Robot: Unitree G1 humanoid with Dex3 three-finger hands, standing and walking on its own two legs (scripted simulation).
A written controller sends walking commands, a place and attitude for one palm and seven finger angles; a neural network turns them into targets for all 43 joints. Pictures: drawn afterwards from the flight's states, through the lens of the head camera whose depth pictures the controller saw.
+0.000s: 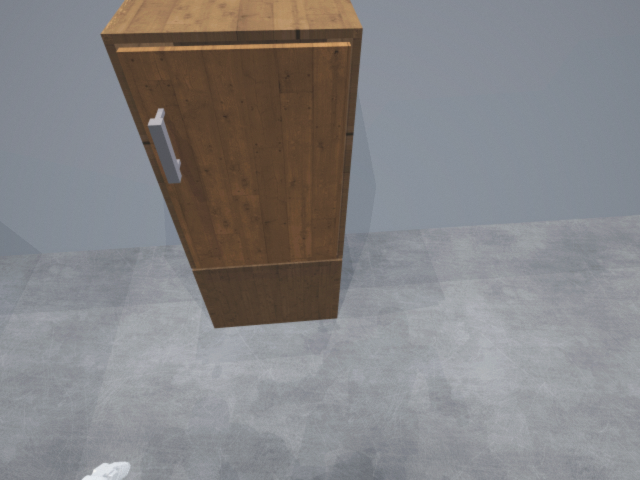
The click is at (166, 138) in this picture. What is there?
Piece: cupboard door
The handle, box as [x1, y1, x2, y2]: [148, 108, 181, 183]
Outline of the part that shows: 158,109 155,117 149,120 148,127 168,182 179,182 181,176 179,171 180,162 179,159 175,158 163,121 164,111 163,108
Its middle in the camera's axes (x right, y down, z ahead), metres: -0.30 -0.18 +0.75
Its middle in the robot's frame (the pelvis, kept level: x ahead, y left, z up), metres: +0.68 +0.34 +0.03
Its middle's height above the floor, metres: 0.80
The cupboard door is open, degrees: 0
